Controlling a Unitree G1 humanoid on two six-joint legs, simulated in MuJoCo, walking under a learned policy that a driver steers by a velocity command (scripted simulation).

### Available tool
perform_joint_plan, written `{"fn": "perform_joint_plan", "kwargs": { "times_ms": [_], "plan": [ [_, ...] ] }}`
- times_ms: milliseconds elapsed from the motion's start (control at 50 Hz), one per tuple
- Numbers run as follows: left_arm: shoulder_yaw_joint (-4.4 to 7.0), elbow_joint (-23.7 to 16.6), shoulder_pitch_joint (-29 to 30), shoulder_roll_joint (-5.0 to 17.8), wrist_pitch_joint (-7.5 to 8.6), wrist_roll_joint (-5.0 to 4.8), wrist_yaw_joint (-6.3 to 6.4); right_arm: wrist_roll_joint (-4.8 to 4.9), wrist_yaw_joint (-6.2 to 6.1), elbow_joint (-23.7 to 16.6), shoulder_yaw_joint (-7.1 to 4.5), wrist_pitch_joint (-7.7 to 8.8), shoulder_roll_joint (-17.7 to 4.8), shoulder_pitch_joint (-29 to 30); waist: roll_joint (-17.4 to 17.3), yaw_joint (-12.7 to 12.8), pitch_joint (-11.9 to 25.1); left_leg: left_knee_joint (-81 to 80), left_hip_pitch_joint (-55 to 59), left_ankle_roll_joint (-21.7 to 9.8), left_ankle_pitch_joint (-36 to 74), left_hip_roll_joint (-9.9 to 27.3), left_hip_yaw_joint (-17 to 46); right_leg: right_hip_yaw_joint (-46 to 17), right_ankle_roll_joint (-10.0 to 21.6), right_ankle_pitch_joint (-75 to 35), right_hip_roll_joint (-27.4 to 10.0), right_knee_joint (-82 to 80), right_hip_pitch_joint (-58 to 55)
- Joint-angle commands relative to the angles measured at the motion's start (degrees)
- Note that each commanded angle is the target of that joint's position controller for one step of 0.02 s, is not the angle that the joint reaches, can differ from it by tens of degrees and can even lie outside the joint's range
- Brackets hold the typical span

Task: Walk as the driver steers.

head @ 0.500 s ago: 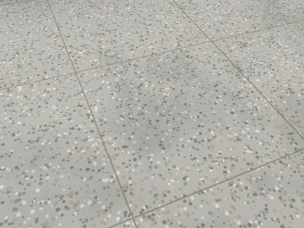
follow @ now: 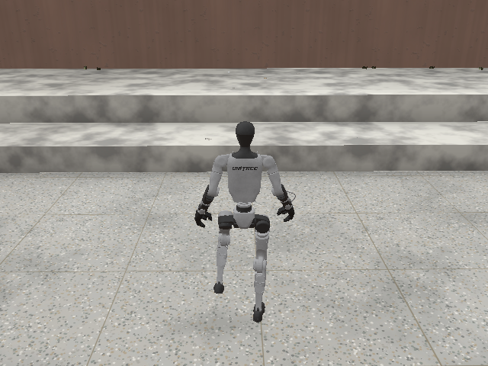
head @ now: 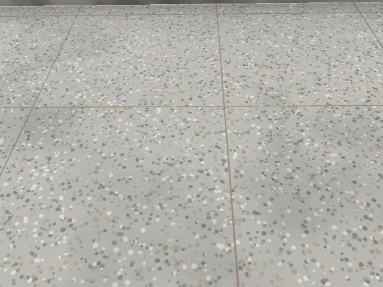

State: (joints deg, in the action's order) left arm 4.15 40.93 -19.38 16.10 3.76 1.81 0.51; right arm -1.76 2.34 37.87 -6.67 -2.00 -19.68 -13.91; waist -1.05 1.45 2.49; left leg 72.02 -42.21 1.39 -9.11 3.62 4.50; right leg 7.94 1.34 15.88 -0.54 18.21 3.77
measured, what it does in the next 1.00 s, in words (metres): walks ahead, turning left: left foot, then right foot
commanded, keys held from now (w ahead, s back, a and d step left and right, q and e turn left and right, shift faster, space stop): w+q+shift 0.52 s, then q+shift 0.46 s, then w+q+shift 0.02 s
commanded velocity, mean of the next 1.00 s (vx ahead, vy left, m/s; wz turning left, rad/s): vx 0.65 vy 0.00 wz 0.98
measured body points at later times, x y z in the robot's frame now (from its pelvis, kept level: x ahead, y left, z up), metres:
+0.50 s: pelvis +0.31 +0.19 -0.02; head +0.33 +0.20 +0.43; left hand +0.32 +0.47 -0.12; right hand +0.50 -0.05 -0.13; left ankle +0.27 +0.19 -0.74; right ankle +0.37 +0.00 -0.65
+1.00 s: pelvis +0.61 +0.33 -0.01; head +0.63 +0.41 +0.43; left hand +0.47 +0.62 -0.13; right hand +0.97 +0.33 -0.07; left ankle +0.54 +0.45 -0.68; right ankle +0.75 +0.34 -0.74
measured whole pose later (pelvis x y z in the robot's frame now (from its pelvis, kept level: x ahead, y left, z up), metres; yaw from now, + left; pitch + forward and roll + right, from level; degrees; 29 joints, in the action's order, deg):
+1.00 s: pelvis +0.61 +0.33 -0.01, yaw +58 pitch +0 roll -3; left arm 3.6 39.8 -4.8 16.9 2.8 1.0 1.2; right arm 2.1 -1.7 32.5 -4.8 -3.2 -20.8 -7.2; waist 0.1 0.9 -9.1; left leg 62.8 -36.2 4.6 -21.3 5.1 0.4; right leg 12.2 2.2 5.4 -1.1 23.1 17.4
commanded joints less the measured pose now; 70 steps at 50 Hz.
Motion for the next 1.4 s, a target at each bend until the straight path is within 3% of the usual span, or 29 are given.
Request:
{"fn": "perform_joint_plan", "kwargs": {
  "times_ms": [20,200,280,300,320,340,360,400,460,560,620,640,700,740,760,780,800,840,900,980,1020,1160,1180,1200,1220,1240,1260,1300,1400],
  "plan": [
    [1.82,-1.93,-0.38,8.18,0.86,0.46,-0.45,-0.84,3.03,-5.4,0.33,-0.18,-1.88,8.04,6.66,0.69,-8.29,-0.54,-11.69,-0.4,4.56,0.06,-0.13,-9.37,3.09,12.71,-15.63,-11.99,0.59],
    [1.4,5.61,-9.68,7.67,0.84,1.13,0.8,-0.36,4.63,-9.45,2.97,0.7,0.53,21.82,6.88,4.21,-15.2,-19.69,-12.53,-8.6,-3.54,2.7,-10.27,5.17,3.72,-2.76,-18.94,-13.9,-13.3],
    [1.9,6.61,-7.49,13.53,-0.9,0.34,0.98,0.55,2.1,-5.38,1.99,1.4,-1.55,5.1,8.58,-6.76,-1.92,-25.86,20.51,-14.27,-14.14,-10.19,-18.67,11.73,3.23,-70.99,-18.79,14.66,-9.78],
    [2.01,5.33,-5.01,14.92,-1.12,-0.52,0.46,0.5,1.17,-1.38,0.26,2.04,-4.31,-8.31,7.06,-13.22,5.4,-30.82,40.06,-15.91,-10.82,-12.14,-15.26,11.25,2.47,-67.63,-18.59,31.55,0.11],
    [0.87,3.37,-6.7,10.23,-0.79,-0.18,-0.46,0.13,-0.03,1.4,-2.03,1.82,-10.28,-11.79,-2.87,-11.78,9.69,-37.16,58.95,-17.28,-22.42,-5.17,0.52,9.78,0.05,-27.57,-13.1,50.37,20.72],
    [-0.09,-2.86,-1.93,5.94,0.44,0.17,-1.51,1.04,-0.55,-0.69,-3.3,1.18,-16.66,-8.94,-12.13,-8.07,13.04,-50.76,66.08,-23.25,-39.22,8.76,35.63,1.89,-3.42,12.04,-1.63,68.67,39.9],
    [0.14,-6.4,7.88,8.93,1.39,0.36,-1.64,0.5,-0.81,-0.9,-2.88,1.0,-15.35,-11.58,-1.65,-10.92,11.72,-55.69,64.69,-21.69,-32.15,9.7,40.61,-9.32,-3.09,5.77,-2.66,70.4,45.72],
    [-0.99,-5.75,6.82,6.87,2.37,0.04,-1.27,0.02,-2.02,1.98,-1.79,2.2,-11.88,-10.24,2.1,-5.77,-0.16,-55.97,49.96,-19.64,-14.37,7.54,28.99,-9.7,-1.99,0.85,-7.3,62.8,43.76],
    [-1.37,-4.12,1.83,6.5,-0.44,2.43,-1.55,1.35,-2.54,0.84,0.51,4.29,-6.85,-4.07,0.65,0.58,-3.62,-57.66,34.02,-19.82,-5.91,0.81,19.53,-10.52,-3.79,3.33,-9.57,55.64,34.93],
    [-2.63,-9.43,17.1,4.59,-1.6,1.72,-2.1,1.35,-2.11,2.85,1.02,6.16,-6.99,-8.97,0.99,-1.94,-11.39,-60.55,26.76,-18.3,22.14,-3.59,15.8,-5.22,-5.87,-6.04,-6.13,37.59,37.05],
    [-3.82,-9.91,20.31,2.65,-0.37,1.14,-2.32,2.15,-2.34,5.37,0.51,5.25,-7.54,-12.47,-0.05,-4.75,-7.51,-53.68,30.6,-12.62,44.73,-6.46,12.27,-3.03,-3.39,-18.97,0.38,23.41,29.63],
    [-3.08,-14.2,30.25,1.96,3.4,-1.37,-2.02,6.69,-4.57,5.01,1.32,5.02,-2.02,-14.56,5.02,-7.36,-6.27,-52.54,29.71,-9.22,33.87,-5.43,17.8,-7.15,-3.03,-21.76,3.89,13.01,25.64],
    [0.06,-12.72,22.51,8.18,5.37,-2.38,-0.63,4.13,-6.51,4.31,-0.41,4.22,-8.99,-10.29,-3.24,-1.73,1.89,-43.76,33.75,-3.41,39.38,-6.11,19.99,-8.71,-2.06,-31.57,6.86,6.18,7.57],
    [1.62,-9.2,1.71,10.97,4.04,-2.19,1.21,3.19,-5.47,1.73,0.15,4.19,-6.41,-4.16,-7.12,9.82,13.98,-19.46,26.84,0.57,29.78,-10.44,17.23,-12.87,0.08,-38.68,-0.86,9.23,-18.38],
    [0.77,-7.52,-4.62,12.28,3.1,-0.03,1.29,0.96,-4.81,0.33,3.28,3.48,4.64,-10.65,9.51,5.8,22.39,6.2,13.03,2.84,-36.38,-16.6,12.6,-28.8,6.22,-71.76,-20.81,21.39,-35.77],
    [0.26,-7.41,-3.8,10.13,2.58,0.98,-0.02,4.41,-3.72,-0.3,2.93,2.9,-1.51,-21.25,19.95,1.7,35.54,23.6,7.38,3.18,-33.62,-13.55,14.31,-48.55,16.22,-57.86,-33.67,16.3,-40.94],
    [0.6,-11.49,4.97,8.25,1.48,0.77,0.67,4.46,-3.47,-0.57,1.76,1.63,-6.97,-15.83,13.4,2.23,31.55,22.1,7.96,3.9,-25.06,-7.53,10.12,-43.7,15.32,-37.83,-27.88,10.12,-31.86],
    [-1.27,-11.31,12.64,2.45,-0.15,-0.07,1.58,4.33,-4.01,-2.89,0.92,-0.25,-7.73,-7.63,2.73,-0.2,12.73,17.69,5.31,4.99,-19.27,-3.37,3.3,-27.37,12.02,-31.86,-19.99,5.7,-12.12],
    [-0.12,-8.26,17.37,4.61,0.03,-0.51,1.09,4.53,-4.45,-5.07,1.53,-1.48,-2.44,-7.29,5.85,-4.19,0.01,4.33,10.55,4.4,-19.39,1.28,0.42,-13.54,11.54,-31.77,-16.05,-1.52,9.66],
    [1.89,-5.37,19.46,9.0,0.11,-0.98,0.85,3.51,-3.85,-6.7,1.88,-1.35,-1.77,-3.15,5.74,-3.8,3.79,-12.06,15.39,2.67,-7.82,5.09,-1.11,-7.23,12.77,-32.47,-19.02,-3.75,9.22],
    [2.43,-4.75,20.22,10.74,-0.35,-1.84,0.42,4.04,-2.57,-6.31,1.37,-1.5,-3.29,-2.04,5.8,-4.08,4.75,-17.03,20.5,0.32,-3.57,5.16,-3.03,-4.55,11.22,-10.36,-18.76,-7.03,11.23],
    [4.07,-1.86,16.0,14.22,-1.02,-4.2,-1.26,4.28,-0.73,-6.2,0.13,-1.42,-6.12,5.2,5.09,-3.06,-3.77,-26.24,15.33,-5.78,-15.3,4.89,-9.68,-4.55,7.49,18.42,-22.51,-10.84,-0.66],
    [3.51,-1.63,12.29,13.64,-2.89,0.21,-2.39,-1.34,1.78,-6.62,1.41,-2.57,-5.42,4.87,3.63,-2.5,-0.97,-33.42,22.63,-7.37,-16.21,0.36,-14.05,2.09,3.46,22.47,-21.96,-5.77,0.68],
    [3.47,-1.28,13.1,13.13,-4.04,0.21,-2.84,-0.99,2.41,-4.15,1.08,-2.29,-4.41,0.91,2.09,-4.71,-1.64,-37.19,30.94,-8.43,-13.1,-2.59,-16.7,6.65,1.5,24.45,-18.1,1.83,5.85],
    [2.53,-1.81,14.11,10.45,-4.63,0.43,-2.87,-0.39,1.51,1.07,0.12,-1.44,-5.88,-10.04,-7.12,-9.44,-2.3,-41.1,40.62,-10.72,-17.15,-5.08,-11.68,11.45,-0.07,19.07,-12.46,21.46,13.73],
    [0.08,-3.84,17.93,4.11,-4.83,0.91,-3.06,0.62,0.5,2.93,-0.01,-0.68,-8.64,-16.92,-19.52,-12.25,-8.39,-45.74,44.92,-15.08,-26.11,3.75,9.86,10.04,-1.7,24.3,-7.07,46.74,35.38],
    [-0.68,-10.41,21.57,3.32,-4.03,1.33,-3.42,1.52,-0.57,-2.02,-0.17,0.38,-13.49,-11.37,-20.57,-8.9,-8.06,-58.92,45.96,-20.94,-30.28,11.28,39.78,-2.38,-4.17,23.72,0.79,54.85,53.75],
    [0.02,-10.85,23.42,8.42,-1.72,2.42,-3.46,0.53,-2.01,-1.76,-0.39,2.04,-12.96,-10.34,-6.39,-7.78,-8.07,-61.42,45.94,-21.22,-28.63,14.06,35.18,-9.27,-4.17,11.07,-4.71,52.13,54.48],
    [-0.28,-8.31,21.76,9.57,-2.6,0.98,-3.78,0.78,-1.9,0.26,1.07,4.87,-9.07,-9.16,-1.17,-4.41,-8.55,-63.92,40.18,-19.02,-12.19,5.15,20.93,-7.71,-6.23,-1.28,-4.39,36.76,41.71]
  ]
}}
Keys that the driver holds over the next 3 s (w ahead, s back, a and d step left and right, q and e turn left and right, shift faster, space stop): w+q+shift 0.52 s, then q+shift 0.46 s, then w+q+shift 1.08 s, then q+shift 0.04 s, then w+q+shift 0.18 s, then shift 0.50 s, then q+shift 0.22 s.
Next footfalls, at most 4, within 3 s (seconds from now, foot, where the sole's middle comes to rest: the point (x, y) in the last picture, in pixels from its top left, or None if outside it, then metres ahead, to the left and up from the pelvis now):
0.30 left None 0.31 0.21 -0.78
0.74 right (116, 227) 0.78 0.36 -0.78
1.22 left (65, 281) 0.56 0.51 -0.78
1.60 right None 0.84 0.87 -0.78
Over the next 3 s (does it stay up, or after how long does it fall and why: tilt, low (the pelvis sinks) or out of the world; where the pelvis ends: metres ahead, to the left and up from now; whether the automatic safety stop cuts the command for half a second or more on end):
stays up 0.33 1.52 -0.01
